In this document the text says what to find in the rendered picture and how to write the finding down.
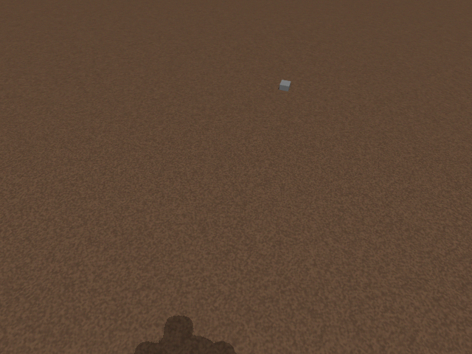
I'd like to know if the small box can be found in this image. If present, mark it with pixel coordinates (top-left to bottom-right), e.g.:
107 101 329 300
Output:
279 80 291 91

